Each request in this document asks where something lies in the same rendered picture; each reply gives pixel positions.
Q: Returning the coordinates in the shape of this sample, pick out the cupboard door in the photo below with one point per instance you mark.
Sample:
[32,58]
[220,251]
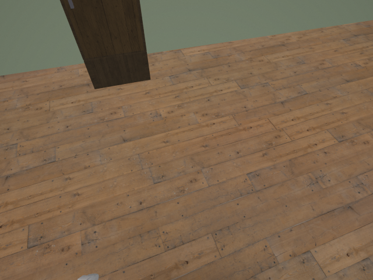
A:
[106,27]

